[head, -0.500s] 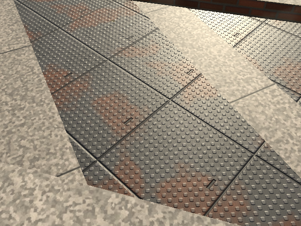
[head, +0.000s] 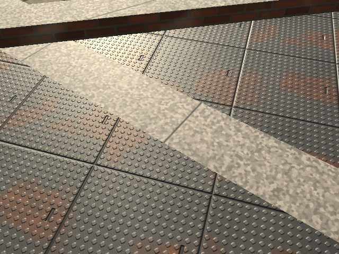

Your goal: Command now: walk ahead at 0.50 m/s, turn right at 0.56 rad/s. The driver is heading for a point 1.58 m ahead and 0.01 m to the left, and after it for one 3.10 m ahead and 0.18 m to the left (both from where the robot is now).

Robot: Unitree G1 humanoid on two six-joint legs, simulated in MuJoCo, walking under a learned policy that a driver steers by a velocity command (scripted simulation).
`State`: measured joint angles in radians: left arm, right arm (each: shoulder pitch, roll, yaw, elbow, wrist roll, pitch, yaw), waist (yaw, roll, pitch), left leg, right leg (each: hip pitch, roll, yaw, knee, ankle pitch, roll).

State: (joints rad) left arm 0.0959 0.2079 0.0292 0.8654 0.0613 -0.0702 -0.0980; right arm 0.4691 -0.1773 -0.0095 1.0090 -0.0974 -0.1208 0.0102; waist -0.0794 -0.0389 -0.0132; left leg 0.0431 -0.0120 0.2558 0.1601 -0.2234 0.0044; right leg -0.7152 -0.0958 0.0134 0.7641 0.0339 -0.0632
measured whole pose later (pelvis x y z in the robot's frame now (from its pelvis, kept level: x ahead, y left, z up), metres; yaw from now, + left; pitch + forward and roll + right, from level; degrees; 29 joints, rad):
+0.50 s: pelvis +0.28 -0.08 -0.04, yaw -12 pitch +3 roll -3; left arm 0.53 0.15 0.00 0.99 0.08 -0.13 -0.02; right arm 0.12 -0.20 0.02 0.82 -0.11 -0.08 0.05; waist 0.13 0.04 -0.06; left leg -0.74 0.13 -0.06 0.76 0.34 0.03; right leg -0.28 0.15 0.02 0.72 -0.48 -0.10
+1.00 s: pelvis +0.60 -0.10 -0.16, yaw -12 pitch +4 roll +2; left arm 0.10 0.23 0.04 0.80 -0.01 -0.09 0.02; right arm 0.39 -0.20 -0.03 1.00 0.02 -0.08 -0.01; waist -0.04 -0.03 -0.03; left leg -0.17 -0.07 0.02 0.37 -0.26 0.04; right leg -0.75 -0.08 0.05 0.80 -0.01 0.01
